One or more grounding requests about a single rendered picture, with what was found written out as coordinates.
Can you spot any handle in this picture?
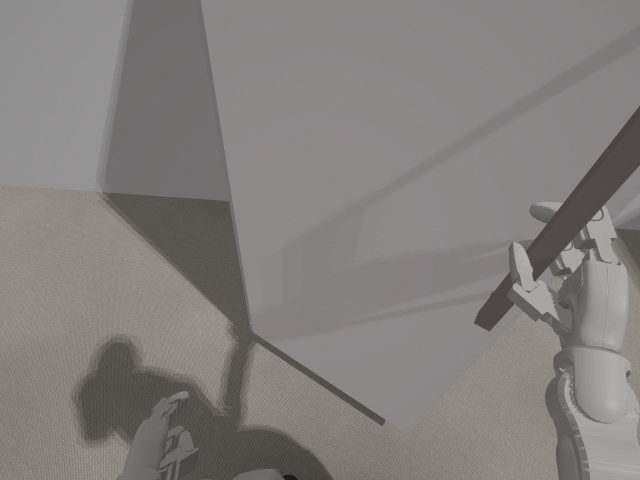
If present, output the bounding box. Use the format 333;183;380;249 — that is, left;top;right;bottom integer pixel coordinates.
474;106;640;332

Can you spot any fridge door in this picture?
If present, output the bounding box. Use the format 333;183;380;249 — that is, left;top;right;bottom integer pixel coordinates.
201;0;640;433

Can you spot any right robot forearm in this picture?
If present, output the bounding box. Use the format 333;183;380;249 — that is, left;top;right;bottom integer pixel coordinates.
545;345;640;480

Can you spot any robot right hand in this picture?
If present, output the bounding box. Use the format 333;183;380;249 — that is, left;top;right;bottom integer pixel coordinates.
507;202;629;354

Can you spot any robot left hand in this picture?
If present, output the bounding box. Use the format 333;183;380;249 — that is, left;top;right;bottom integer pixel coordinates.
123;391;199;480

